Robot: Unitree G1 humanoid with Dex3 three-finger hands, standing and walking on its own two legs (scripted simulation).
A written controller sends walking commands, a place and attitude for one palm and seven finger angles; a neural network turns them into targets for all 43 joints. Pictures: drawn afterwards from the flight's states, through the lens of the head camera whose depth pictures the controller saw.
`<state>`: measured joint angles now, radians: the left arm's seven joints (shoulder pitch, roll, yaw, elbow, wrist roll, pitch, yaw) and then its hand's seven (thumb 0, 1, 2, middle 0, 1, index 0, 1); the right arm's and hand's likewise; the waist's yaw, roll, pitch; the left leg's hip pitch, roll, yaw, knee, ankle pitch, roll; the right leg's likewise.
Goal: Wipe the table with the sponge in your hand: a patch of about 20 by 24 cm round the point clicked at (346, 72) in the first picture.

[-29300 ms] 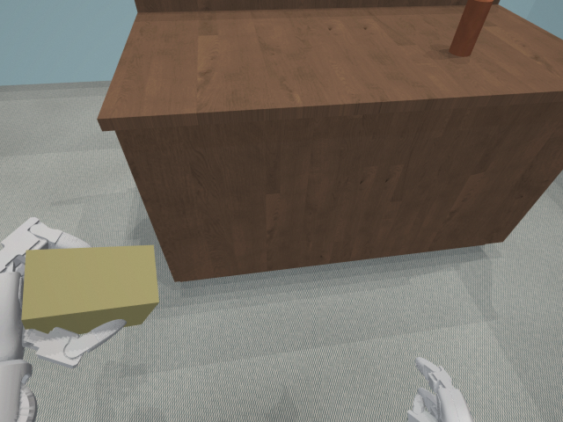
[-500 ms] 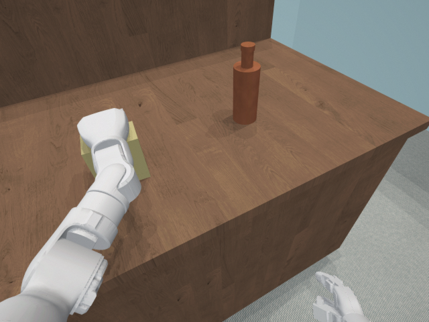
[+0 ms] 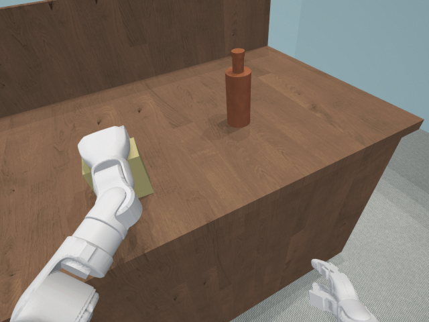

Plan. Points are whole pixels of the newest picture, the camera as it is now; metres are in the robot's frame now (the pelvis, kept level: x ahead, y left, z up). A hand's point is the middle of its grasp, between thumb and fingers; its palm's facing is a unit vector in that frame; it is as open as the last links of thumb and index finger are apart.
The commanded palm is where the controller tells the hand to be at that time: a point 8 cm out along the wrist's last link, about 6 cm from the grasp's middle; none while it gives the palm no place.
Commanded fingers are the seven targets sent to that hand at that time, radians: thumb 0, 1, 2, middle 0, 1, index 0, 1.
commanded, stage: wipe back along the third lane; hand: left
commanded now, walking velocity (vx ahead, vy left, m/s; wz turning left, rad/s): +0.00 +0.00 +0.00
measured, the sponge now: (122, 179) +0.36 +0.24 +0.09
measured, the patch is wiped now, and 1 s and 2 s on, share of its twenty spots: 1.00 1.00 1.00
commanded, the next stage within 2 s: slide back across to the middle lane in 0.56 s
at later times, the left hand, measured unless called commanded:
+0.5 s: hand (125, 179) +0.33 +0.21 +0.14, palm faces +0.14 -0.05 -0.99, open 10.4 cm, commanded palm +0.28 +0.19 +0.17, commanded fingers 0.00 0.10 1.30 -1.20 -1.60 -1.20 -1.60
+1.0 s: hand (122, 187) +0.30 +0.20 +0.14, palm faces +0.19 -0.17 -0.97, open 10.4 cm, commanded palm +0.25 +0.21 +0.19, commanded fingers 0.00 0.10 1.30 -1.20 -1.60 -1.20 -1.60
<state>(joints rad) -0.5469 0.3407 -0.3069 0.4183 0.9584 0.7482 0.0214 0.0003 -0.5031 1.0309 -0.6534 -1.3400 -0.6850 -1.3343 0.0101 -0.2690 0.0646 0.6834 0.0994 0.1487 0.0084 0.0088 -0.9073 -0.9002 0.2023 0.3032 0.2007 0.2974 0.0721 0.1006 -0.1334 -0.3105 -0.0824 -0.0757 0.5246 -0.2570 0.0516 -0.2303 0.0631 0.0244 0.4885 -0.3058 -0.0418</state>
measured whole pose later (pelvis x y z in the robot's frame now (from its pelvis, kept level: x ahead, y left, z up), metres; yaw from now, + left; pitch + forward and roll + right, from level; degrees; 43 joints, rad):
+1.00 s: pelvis -0.01 -0.03 +0.00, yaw -2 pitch -1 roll +1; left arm -0.24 0.38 -0.21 0.00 0.89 0.74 -0.01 -0.01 -0.50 1.03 -0.65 -1.35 -0.68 -1.34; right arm -0.04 -0.26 0.07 0.66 0.09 0.13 -0.01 0.01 -0.91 -0.90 0.20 0.30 0.20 0.30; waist 0.09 0.10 -0.11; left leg -0.24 -0.04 -0.05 0.52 -0.26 0.01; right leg -0.19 0.10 0.05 0.52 -0.31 -0.09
